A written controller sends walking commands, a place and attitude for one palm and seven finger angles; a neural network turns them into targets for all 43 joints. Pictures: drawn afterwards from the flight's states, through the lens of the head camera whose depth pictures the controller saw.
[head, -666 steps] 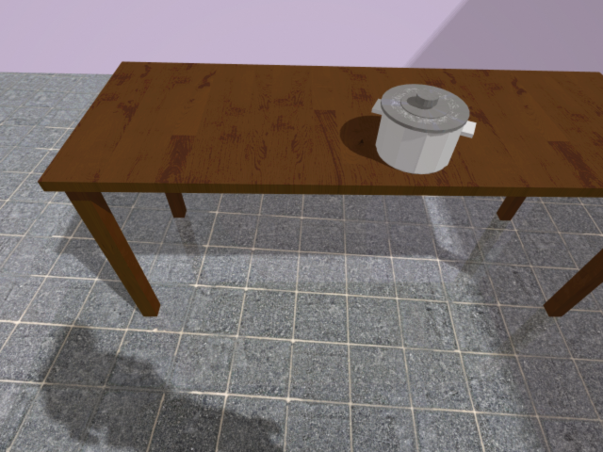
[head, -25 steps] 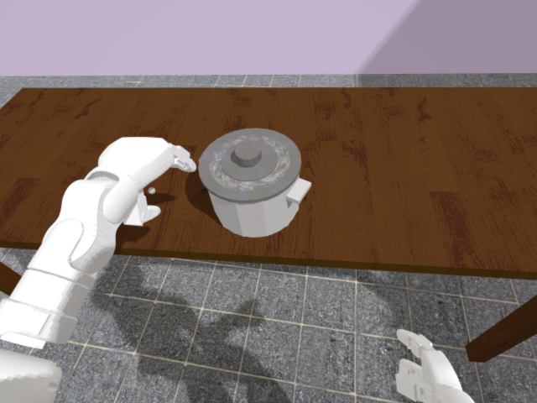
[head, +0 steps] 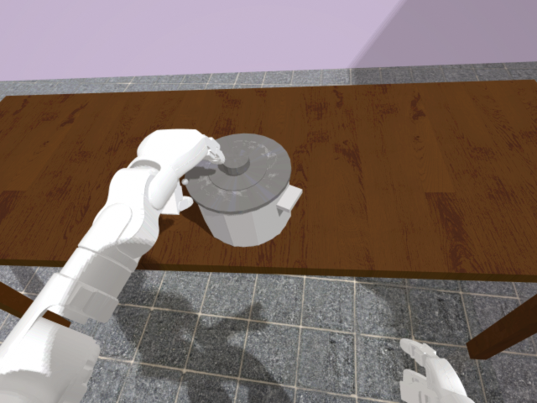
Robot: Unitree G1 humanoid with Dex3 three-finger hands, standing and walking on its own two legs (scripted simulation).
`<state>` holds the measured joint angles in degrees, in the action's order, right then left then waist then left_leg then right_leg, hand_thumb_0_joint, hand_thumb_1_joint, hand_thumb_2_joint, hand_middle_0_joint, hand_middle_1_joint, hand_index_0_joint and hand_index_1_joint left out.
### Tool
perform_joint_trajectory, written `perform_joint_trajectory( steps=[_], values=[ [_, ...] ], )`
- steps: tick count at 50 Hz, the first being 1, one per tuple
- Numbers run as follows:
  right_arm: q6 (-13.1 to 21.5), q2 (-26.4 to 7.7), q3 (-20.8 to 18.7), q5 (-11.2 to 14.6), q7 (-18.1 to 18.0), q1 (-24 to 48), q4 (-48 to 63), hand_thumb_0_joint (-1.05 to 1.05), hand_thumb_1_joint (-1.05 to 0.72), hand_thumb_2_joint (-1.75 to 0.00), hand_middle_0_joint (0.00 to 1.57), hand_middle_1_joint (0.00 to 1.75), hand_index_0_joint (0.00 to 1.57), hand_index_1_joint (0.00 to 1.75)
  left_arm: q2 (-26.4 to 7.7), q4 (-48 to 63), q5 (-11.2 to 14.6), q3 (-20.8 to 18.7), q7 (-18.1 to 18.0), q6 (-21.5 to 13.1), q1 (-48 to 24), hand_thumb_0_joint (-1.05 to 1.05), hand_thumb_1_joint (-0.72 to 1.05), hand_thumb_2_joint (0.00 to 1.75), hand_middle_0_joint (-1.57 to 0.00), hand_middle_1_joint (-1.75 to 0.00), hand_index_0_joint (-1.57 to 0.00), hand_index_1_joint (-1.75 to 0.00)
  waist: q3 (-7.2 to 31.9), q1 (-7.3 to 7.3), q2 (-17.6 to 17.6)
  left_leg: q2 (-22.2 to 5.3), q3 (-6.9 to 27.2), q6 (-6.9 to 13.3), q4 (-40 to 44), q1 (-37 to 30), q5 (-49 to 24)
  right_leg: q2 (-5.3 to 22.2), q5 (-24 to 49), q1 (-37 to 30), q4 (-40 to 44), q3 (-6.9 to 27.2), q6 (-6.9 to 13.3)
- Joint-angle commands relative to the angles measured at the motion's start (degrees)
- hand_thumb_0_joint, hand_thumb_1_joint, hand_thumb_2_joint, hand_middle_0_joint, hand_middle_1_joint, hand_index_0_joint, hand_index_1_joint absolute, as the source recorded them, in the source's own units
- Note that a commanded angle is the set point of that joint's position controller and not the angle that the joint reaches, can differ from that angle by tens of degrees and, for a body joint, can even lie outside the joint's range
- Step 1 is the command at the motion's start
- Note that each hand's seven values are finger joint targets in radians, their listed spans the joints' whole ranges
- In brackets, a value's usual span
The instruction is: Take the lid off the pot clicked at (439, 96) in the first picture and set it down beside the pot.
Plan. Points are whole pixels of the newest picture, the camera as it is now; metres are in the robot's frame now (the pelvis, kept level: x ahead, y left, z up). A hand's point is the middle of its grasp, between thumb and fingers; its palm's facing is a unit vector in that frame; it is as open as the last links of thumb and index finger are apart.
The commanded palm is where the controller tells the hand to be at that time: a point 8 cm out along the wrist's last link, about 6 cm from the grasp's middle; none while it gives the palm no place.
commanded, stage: move the open hand above the knob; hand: left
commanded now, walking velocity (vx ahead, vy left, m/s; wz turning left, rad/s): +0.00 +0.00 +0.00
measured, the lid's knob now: (236, 161) +0.50 +0.09 +0.06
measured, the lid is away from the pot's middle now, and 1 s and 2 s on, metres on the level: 0.00 0.00 0.00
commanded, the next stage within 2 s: lower the open fingers around the knob in 1.28 s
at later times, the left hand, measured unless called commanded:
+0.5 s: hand (219, 148) +0.45 +0.10 +0.13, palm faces -0.22 -0.04 -0.98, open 10.2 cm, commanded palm +0.45 +0.10 +0.19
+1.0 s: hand (230, 139) +0.48 +0.09 +0.13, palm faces -0.24 -0.07 -0.97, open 10.2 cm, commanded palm +0.46 +0.10 +0.19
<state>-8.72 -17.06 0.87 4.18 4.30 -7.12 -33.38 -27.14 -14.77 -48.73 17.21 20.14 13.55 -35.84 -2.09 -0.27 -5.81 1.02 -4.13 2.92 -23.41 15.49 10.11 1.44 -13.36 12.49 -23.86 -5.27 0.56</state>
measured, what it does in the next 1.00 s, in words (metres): stands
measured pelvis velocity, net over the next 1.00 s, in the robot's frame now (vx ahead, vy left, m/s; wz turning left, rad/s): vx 0.02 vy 0.00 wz -0.03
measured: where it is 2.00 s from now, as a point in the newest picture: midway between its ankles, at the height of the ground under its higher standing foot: outside the picture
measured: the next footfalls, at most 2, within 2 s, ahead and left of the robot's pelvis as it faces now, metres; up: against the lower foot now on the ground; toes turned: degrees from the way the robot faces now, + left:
none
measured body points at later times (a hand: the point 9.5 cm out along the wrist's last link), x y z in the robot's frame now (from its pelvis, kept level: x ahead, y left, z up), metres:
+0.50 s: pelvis +0.01 +0.00 +0.00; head +0.04 -0.03 +0.45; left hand +0.46 +0.10 +0.19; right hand +0.14 -0.24 -0.13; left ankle +0.02 +0.09 -0.74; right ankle -0.01 -0.11 -0.74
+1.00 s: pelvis +0.02 +0.00 +0.00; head +0.05 -0.03 +0.45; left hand +0.49 +0.09 +0.18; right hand +0.11 -0.25 -0.14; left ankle +0.02 +0.09 -0.74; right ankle -0.01 -0.11 -0.74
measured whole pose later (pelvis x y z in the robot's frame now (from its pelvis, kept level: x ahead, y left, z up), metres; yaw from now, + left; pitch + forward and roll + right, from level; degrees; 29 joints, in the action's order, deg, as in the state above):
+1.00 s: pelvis +0.02 +0.00 +0.00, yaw -2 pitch +6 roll +0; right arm -7.7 -16.0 -0.1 3.5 2.2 -12.9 -38.4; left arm -17.8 -44.2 -49.7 17.9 13.8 16.4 -56.0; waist 2.0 3.0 -4.8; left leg 0.9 -6.0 3.1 -23.8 18.3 11.5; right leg 1.3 -14.4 16.5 -25.1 -3.1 0.2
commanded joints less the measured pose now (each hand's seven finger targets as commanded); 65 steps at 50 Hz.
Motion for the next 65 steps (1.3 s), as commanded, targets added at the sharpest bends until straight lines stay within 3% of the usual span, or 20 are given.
perform_joint_trajectory(
  steps=[1, 4, 7, 11, 15, 20, 23, 25, 29, 31, 36, 39, 41, 44, 47, 50, 55, 58, 62, 65],
  values=[
    [2.82, -5.57, -1.54, -0.04, -1.11, 4.03, 6.99, 0.0, -0.9, -0.9, 0.2, 0.3, 0.2, 0.3, -15.59, 5.03, -0.94, -12.24, -3.62, 0.25, -30.12, 0.0, -0.3, 1.4, -0.82, -0.08, -0.82, -0.08, 24.44, 0.66, 8.15, 1.42, 4.39, 1.2, -0.06, -11.69, -17.22, -2.78, 21.86, -6.5, 0.56, 3.81, 1.28],
    [1.84, -5.95, -1.43, 0.73, -0.65, 3.75, 6.18, 0.0, -0.9, -0.9, 0.2, 0.3, 0.2, 0.3, -9.93, -5.04, 0.16, -9.7, -3.77, 1.86, -23.5, 0.0, -0.3, 1.4, -0.82, -0.08, -0.82, -0.08, 18.34, 0.47, 10.1, 1.28, 3.33, 0.63, 1.17, -7.67, -13.51, -2.79, 18.52, -3.95, 1.06, 2.89, 1.12],
    [1.37, -5.33, -1.93, 0.63, 0.33, 5.38, 7.53, 0.0, -0.9, -0.9, 0.2, 0.3, 0.2, 0.3, -2.33, 1.53, -0.5, -1.74, -3.3, 2.79, -28.83, 0.0, -0.3, 1.4, -0.82, -0.08, -0.82, -0.08, 22.14, 1.26, 3.85, 1.51, 3.96, 0.43, 0.19, -11.89, -15.74, -2.76, 17.96, -2.16, 0.22, 2.4, 1.54],
    [1.69, -5.42, -2.01, 0.07, -0.35, 4.4, 7.82, 0.0, -0.9, -0.9, 0.2, 0.3, 0.2, 0.3, -10.77, 5.38, -2.05, -7.36, -3.43, 2.19, -37.77, 0.0, -0.3, 1.4, -0.82, -0.08, -0.82, -0.08, 28.14, 1.78, 5.36, 1.54, 4.97, 1.1, -1.45, -14.07, -18.32, -3.01, 21.66, -5.11, -0.47, 3.62, 1.56],
    [1.52, -5.37, -1.67, 0.38, -1.51, 1.66, 4.66, 0.0, -0.9, -0.9, 0.2, 0.3, 0.2, 0.3, -7.81, -7.09, -1.25, -5.86, -4.46, 3.04, -41.05, 0.0, -0.3, 1.4, -0.82, -0.08, -0.82, -0.08, 20.87, 3.05, 10.57, 1.38, 4.12, 1.07, 0.53, -9.31, -11.19, -3.14, 16.8, -1.73, 0.9, 3.05, 1.13],
    [2.41, -4.86, -2.39, -0.28, -0.57, 1.44, 5.29, 0.0, -0.9, -0.9, 0.2, 0.3, 0.2, 0.3, -2.2, -3.72, -1.3, -2.48, -5.93, 2.68, -42.5, 0.0, -0.3, 1.4, -0.82, -0.08, -0.82, -0.08, 29.57, 2.27, 3.6, 1.0, 5.27, 0.87, -1.48, -14.22, -17.82, -2.63, 19.5, -1.91, -1.11, 3.85, 2.01],
    [1.25, -5.26, -2.41, 0.11, -0.35, 0.04, 3.38, 0.0, -0.9, -0.9, 0.2, 0.3, 0.2, 0.3, 0.01, -13.75, -2.57, -0.94, -6.11, 4.61, -41.81, 0.0, -0.3, 1.4, -0.82, -0.08, -0.82, -0.08, 24.14, 3.36, 6.91, 0.98, 4.68, 0.43, -0.77, -11.3, -15.15, -3.36, 17.55, 0.35, -0.67, 2.39, 1.7],
    [1.04, -5.97, -2.22, 0.24, -1.04, -0.55, 2.79, 0.0, -0.9, -0.9, 0.2, 0.3, 0.2, 0.3, -3.24, -18.5, -2.31, -4.05, -6.27, 5.23, -42.86, 0.0, -0.3, 1.4, -0.82, -0.08, -0.82, -0.08, 21.91, 3.36, 12.0, 1.22, 3.61, 0.77, 0.16, -7.69, -11.43, -3.21, 17.48, -1.32, 0.27, 2.86, 1.11],
    [3.06, -4.72, -2.21, -0.47, -1.96, -0.57, 3.49, 0.0, -0.9, -0.9, 0.2, 0.3, 0.2, 0.3, -3.14, -11.0, -1.34, -3.34, -7.42, 3.3, -56.4, 0.0, -0.3, 1.4, -0.82, -0.08, -0.82, -0.08, 29.6, 3.98, 7.45, 1.08, 4.8, 1.27, -0.99, -10.59, -13.05, -2.33, 19.22, -2.07, -0.69, 5.0, 1.68],
    [3.54, -4.75, -2.6, -0.8, -1.89, -1.93, 2.69, 0.0, -0.9, -0.9, 0.2, 0.3, 0.2, 0.3, -2.8, -13.29, -2.09, -3.44, -8.1, 2.82, -54.71, 0.0, -0.3, 1.4, -0.82, -0.08, -0.82, -0.08, 30.35, 3.82, 4.57, 0.64, 5.49, 1.11, -1.59, -12.76, -15.39, -2.54, 19.05, -0.54, -1.31, 4.82, 2.09],
    [2.16, -5.84, -2.04, -0.36, -2.4, -2.38, 1.84, 0.0, -0.9, -0.9, 0.2, 0.3, 0.2, 0.3, -4.42, -27.36, -2.45, -6.25, -8.33, 4.92, -44.6, 0.0, -0.3, 1.4, -0.82, -0.08, -0.82, -0.08, 24.38, 2.49, 11.82, 1.03, 2.74, 0.98, 0.99, -5.55, -11.48, -2.51, 19.27, -3.81, -0.16, 3.88, 0.81],
    [2.59, -4.7, -2.69, -0.49, -2.04, -1.71, 3.26, 0.0, -0.9, -0.9, 0.2, 0.3, 0.2, 0.3, 2.95, -20.06, -2.66, 0.22, -7.55, 4.36, -50.5, 0.0, -0.3, 1.4, -0.82, -0.08, -0.82, -0.08, 27.1, 3.88, 8.1, 0.87, 3.88, 1.45, -0.36, -9.21, -14.37, -2.34, 19.6, -0.96, -0.24, 4.2, 1.39],
    [3.33, -5.31, -3.13, -0.67, -2.22, -2.32, 3.44, 0.0, -0.9, -0.9, 0.2, 0.3, 0.2, 0.3, -2.73, -16.16, -2.4, -3.82, -7.7, 3.21, -52.48, 0.0, -0.3, 1.4, -0.82, -0.08, -0.82, -0.08, 29.3, 3.85, 7.23, 0.58, 4.55, 1.76, -1.02, -11.89, -15.58, -2.56, 20.51, -1.72, -0.23, 4.97, 1.43],
    [3.84, -4.97, -3.18, -0.81, -2.65, -3.18, 3.47, 0.0, -0.9, -0.9, 0.2, 0.3, 0.2, 0.3, -3.13, -14.17, -1.3, -4.63, -7.76, 1.77, -52.95, 0.0, -0.3, 1.4, -0.82, -0.08, -0.82, -0.08, 30.77, 3.94, 8.81, 0.65, 4.68, 2.0, -1.27, -12.24, -17.13, -2.51, 22.64, -2.78, -0.15, 5.04, 1.34],
    [3.32, -5.53, -2.89, -0.6, -2.66, -3.26, 2.13, 0.0, -0.9, -0.9, 0.2, 0.3, 0.2, 0.3, -5.01, -19.73, -2.25, -6.28, -8.46, 3.04, -48.63, 0.0, -0.3, 1.4, -0.82, -0.08, -0.82, -0.08, 26.38, 3.08, 10.51, 0.72, 3.71, 1.72, -0.21, -9.52, -15.52, -2.7, 22.08, -2.58, -0.18, 4.51, 1.11],
    [3.04, -5.1, -2.95, -0.45, -1.96, -2.18, 2.49, 0.0, -0.9, -0.9, 0.2, 0.3, 0.2, 0.3, 1.51, -19.63, -2.51, -0.97, -8.32, 4.16, -47.6, 0.0, -0.3, 1.4, -0.82, -0.08, -0.82, -0.08, 25.43, 3.44, 8.34, 0.74, 3.73, 1.46, -0.52, -10.31, -16.47, -2.6, 21.4, -0.58, -0.25, 4.06, 1.25],
    [3.12, -4.99, -3.15, -0.39, -1.68, -1.07, 3.71, 0.0, -0.9, -0.9, 0.2, 0.3, 0.2, 0.3, -0.39, -13.18, -1.83, -1.78, -7.74, 3.73, -50.74, 0.0, -0.3, 1.4, -0.82, -0.08, -0.82, -0.08, 30.04, 3.85, 6.45, 0.84, 4.82, 1.65, -1.78, -13.77, -18.45, -2.71, 22.26, -1.49, -0.58, 4.38, 1.41],
    [2.78, -5.1, -2.87, -0.29, -2.15, -1.44, 2.55, 0.0, -0.9, -0.9, 0.2, 0.3, 0.2, 0.3, -2.48, -17.57, -2.26, -3.6, -7.91, 4.25, -49.97, 0.0, -0.3, 1.4, -0.82, -0.08, -0.82, -0.08, 27.19, 3.86, 9.53, 0.9, 4.36, 1.6, -1.04, -12.02, -15.98, -2.98, 21.31, -1.18, -0.08, 3.98, 1.2],
    [2.45, -5.23, -2.3, -0.03, -2.56, -1.12, 1.75, 0.0, -0.9, -0.9, 0.2, 0.3, 0.2, 0.3, -1.53, -21.91, -2.05, -2.86, -8.07, 4.99, -49.92, 0.0, -0.3, 1.4, -0.82, -0.08, -0.82, -0.08, 23.78, 3.86, 10.51, 1.12, 3.68, 1.35, 0.31, -9.42, -12.65, -2.86, 19.03, -0.65, 0.43, 3.73, 1.03],
    [2.92, -4.62, -2.51, -0.2, -2.2, -0.86, 2.59, 0.0, -0.9, -0.9, 0.2, 0.3, 0.2, 0.3, 2.46, -16.87, -2.05, 0.7, -7.83, 3.98, -53.63, 0.0, -0.3, 1.4, -0.82, -0.08, -0.82, -0.08, 27.3, 4.32, 5.7, 0.96, 4.77, 1.21, -0.76, -12.73, -15.66, -2.67, 19.26, 0.6, -0.4, 3.75, 1.53]
  ],
)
